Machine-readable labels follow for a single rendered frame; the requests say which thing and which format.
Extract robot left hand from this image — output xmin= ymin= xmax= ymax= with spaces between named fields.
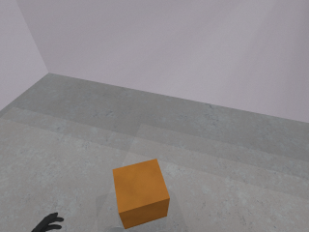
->
xmin=31 ymin=213 xmax=64 ymax=232

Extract carton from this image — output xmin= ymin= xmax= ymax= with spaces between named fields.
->
xmin=112 ymin=159 xmax=170 ymax=229

